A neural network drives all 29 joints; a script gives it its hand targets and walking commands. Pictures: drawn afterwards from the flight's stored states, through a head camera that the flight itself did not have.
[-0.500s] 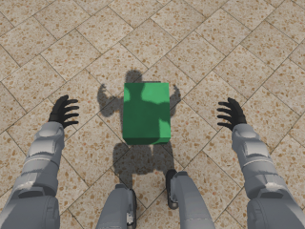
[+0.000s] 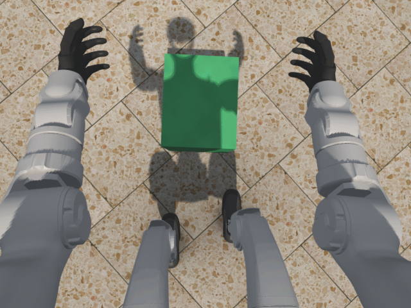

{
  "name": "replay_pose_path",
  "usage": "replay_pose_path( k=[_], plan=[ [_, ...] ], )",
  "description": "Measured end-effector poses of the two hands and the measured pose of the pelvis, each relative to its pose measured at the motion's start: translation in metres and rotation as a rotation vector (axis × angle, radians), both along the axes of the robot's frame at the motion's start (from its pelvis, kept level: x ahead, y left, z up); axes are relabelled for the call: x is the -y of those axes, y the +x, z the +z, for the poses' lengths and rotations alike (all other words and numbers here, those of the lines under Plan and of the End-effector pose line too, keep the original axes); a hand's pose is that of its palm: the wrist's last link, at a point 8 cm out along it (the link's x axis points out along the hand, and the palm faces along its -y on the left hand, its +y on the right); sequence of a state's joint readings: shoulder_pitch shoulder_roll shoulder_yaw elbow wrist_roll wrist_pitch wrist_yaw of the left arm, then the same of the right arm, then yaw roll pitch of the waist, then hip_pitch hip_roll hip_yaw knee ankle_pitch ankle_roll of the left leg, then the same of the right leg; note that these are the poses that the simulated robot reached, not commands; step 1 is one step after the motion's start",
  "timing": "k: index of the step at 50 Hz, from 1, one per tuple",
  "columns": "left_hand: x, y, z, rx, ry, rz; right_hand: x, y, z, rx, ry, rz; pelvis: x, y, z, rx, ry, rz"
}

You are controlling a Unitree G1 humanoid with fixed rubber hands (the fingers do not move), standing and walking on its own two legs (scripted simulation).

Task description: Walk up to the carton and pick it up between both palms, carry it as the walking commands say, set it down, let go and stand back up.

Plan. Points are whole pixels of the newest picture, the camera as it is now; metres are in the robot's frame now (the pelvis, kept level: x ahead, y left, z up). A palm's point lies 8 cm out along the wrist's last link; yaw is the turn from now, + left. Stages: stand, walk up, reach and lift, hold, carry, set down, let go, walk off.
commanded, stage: reach and lift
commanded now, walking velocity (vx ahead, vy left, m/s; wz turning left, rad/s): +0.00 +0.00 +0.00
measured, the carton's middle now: (199, 109) +0.54 -0.02 -0.55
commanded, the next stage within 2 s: none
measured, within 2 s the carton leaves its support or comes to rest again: neither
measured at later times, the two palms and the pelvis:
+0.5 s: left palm (100, 77) +0.53 +0.18 -0.17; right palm (296, 84) +0.50 -0.21 -0.18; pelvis -0.02 +0.01 -0.06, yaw +0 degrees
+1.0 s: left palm (123, 99) +0.53 +0.18 -0.32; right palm (271, 99) +0.51 -0.20 -0.32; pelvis -0.03 +0.01 -0.19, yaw -1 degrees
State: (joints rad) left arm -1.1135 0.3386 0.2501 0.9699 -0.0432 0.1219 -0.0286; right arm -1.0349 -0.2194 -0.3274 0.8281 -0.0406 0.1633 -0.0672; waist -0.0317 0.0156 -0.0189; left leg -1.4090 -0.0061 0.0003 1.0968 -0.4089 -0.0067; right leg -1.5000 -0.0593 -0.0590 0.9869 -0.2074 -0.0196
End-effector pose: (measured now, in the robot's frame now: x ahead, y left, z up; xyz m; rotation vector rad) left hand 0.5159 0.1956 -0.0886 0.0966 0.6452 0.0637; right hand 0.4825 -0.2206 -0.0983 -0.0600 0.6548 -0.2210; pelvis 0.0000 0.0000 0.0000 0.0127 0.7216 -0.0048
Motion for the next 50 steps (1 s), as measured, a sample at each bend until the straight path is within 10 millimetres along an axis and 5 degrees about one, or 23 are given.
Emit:
replay_pose_path(
  k=[8, 18, 50],
  plan=[
    [0.007, 0.018, -0.013, 0.031, -0.02, 0.004, -0.01, 0.021, -0.009, 0.036, 0.01, -0.002, -0.003, 0.0, -0.005, -0.075, -0.009, 0.013],
    [0.008, 0.016, -0.043, 0.018, -0.01, -0.001, -0.012, 0.02, -0.036, 0.021, 0.011, -0.006, -0.009, -0.009, -0.023, -0.112, -0.015, 0.018],
    [0.013, 0.015, -0.233, -0.007, 0.002, 0.036, -0.017, 0.028, -0.226, -0.012, 0.044, -0.031, -0.007, -0.035, -0.194, -0.126, -0.011, 0.001]
  ],
)
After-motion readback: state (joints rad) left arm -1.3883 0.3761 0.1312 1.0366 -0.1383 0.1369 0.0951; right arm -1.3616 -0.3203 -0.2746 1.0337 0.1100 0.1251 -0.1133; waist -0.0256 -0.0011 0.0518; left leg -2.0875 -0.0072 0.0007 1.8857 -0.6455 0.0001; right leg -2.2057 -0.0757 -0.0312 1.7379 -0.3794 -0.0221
